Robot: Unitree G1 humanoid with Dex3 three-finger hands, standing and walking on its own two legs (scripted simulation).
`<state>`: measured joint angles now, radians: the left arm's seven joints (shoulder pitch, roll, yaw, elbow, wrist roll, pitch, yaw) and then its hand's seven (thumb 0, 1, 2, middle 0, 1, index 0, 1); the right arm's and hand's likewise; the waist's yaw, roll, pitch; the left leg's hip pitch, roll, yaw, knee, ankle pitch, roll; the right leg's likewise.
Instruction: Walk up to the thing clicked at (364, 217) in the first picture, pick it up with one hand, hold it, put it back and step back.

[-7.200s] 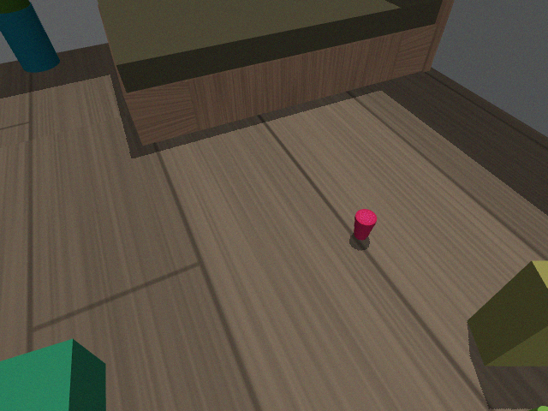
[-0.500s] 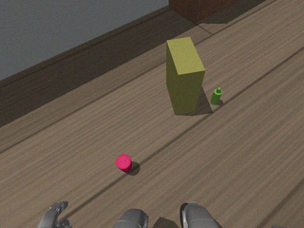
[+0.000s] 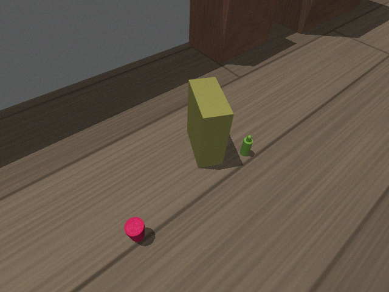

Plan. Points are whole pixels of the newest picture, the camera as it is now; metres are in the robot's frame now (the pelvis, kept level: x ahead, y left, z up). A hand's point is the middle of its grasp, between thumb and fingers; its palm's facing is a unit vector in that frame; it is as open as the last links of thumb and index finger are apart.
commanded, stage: walk up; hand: left
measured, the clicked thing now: (136, 231) +0.49 +0.26 -0.70
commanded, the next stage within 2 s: none
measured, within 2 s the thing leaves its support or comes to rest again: neither
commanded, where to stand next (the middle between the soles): +0.12 +0.02 m, yaw +3 degrees
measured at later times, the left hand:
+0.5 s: hand out of the picture +0.12 +0.30 -0.14, palm faces +0.05 -0.88 -0.46, open 7.4 cm
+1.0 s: hand out of the picture -0.03 +0.29 -0.12, palm faces +0.04 -0.92 -0.40, open 7.4 cm
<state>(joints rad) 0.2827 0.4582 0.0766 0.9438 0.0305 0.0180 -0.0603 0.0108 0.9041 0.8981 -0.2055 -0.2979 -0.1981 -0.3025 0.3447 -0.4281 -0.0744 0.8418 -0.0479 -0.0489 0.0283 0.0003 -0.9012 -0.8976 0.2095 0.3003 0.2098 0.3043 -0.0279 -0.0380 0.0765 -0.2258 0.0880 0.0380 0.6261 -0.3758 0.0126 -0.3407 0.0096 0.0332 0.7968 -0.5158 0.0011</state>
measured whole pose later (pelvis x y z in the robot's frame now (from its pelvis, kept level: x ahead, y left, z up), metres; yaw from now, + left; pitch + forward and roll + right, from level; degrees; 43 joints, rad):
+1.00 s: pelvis +0.01 +0.01 +0.01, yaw +2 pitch -3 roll +1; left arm 0.44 0.39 0.08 0.90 0.04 -0.03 -0.04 0.01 0.90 0.90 -0.21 -0.30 -0.20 -0.30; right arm 0.30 -0.45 -0.08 0.89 -0.01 -0.02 0.05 0.00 -0.91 -0.90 0.21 0.30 0.21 0.30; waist 0.05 0.01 0.09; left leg -0.50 -0.01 -0.04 0.86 -0.33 -0.01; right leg -0.07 0.00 -0.02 0.45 -0.33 -0.05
